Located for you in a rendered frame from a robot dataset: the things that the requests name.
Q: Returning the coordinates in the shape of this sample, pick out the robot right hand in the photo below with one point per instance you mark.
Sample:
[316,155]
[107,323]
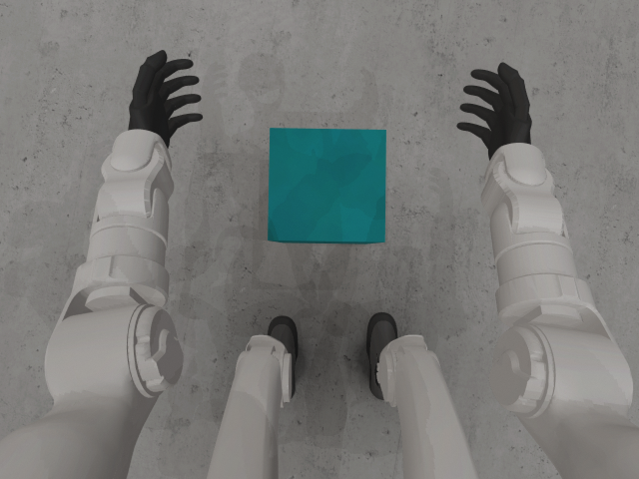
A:
[510,121]

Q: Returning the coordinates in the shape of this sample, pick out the robot left upper arm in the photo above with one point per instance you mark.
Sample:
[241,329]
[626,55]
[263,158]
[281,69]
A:
[106,370]

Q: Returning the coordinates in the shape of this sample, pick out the carton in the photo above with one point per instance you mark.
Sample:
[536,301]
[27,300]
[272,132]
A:
[327,185]

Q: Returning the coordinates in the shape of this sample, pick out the left robot forearm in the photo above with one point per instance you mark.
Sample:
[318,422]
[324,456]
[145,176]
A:
[129,236]

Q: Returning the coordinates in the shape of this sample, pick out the right robot forearm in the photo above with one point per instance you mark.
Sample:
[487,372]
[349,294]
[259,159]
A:
[538,279]

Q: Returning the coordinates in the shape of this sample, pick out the robot right upper arm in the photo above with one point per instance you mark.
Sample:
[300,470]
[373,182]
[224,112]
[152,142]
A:
[572,391]

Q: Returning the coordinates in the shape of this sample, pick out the robot left hand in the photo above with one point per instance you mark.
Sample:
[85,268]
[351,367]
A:
[150,110]

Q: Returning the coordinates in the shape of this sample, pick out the left robot shin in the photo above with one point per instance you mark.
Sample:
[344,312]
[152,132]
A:
[261,340]

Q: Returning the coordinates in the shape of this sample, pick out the robot right foot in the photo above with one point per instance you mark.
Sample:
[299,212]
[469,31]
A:
[381,331]

